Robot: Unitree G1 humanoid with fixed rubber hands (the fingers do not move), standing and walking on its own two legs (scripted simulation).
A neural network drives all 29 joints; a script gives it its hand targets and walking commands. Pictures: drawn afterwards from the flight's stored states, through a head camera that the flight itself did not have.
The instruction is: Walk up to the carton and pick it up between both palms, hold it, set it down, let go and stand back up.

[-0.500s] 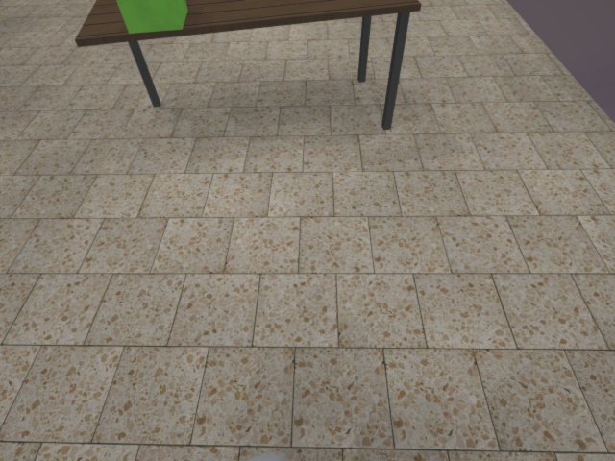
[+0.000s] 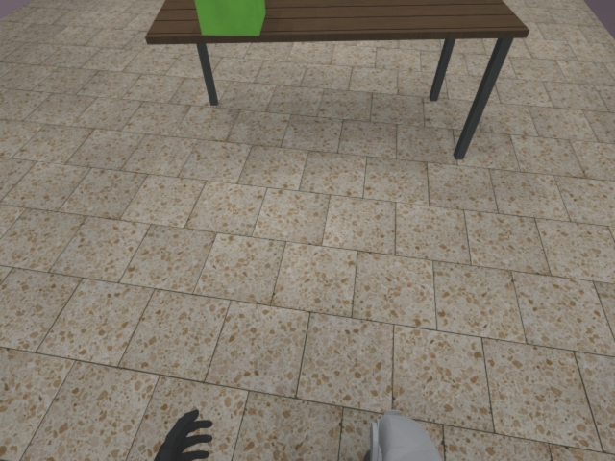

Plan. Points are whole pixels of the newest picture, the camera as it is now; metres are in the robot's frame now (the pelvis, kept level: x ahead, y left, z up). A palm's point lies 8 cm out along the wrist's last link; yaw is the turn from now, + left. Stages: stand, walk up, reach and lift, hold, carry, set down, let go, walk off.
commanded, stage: walk up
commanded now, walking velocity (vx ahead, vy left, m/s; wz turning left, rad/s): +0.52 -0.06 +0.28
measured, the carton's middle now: out of the picture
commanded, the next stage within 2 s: none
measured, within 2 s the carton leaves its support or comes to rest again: neither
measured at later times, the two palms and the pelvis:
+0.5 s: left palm (177, 434) +0.19 +0.20 -0.12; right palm (455, 276) +0.42 -0.27 -0.12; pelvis +0.29 -0.03 +0.01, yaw +5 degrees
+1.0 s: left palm (140, 220) +0.60 +0.35 -0.13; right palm (388, 250) +0.48 -0.15 -0.11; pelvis +0.53 +0.09 +0.01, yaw +6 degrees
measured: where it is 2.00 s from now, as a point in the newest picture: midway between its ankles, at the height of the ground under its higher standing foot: (265, 246)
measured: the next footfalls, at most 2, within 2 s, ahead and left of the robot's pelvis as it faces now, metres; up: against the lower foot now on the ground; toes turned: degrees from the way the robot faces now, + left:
right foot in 0.18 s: +0.33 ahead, -0.15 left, +0.00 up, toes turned -5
left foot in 0.70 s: +0.52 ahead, +0.21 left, +0.00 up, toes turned +14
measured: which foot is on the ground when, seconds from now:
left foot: down 0.00-0.20, up 0.22-0.68, down 0.70-1.00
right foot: up 0.00-0.16, down 0.18-0.72, up 0.74-1.00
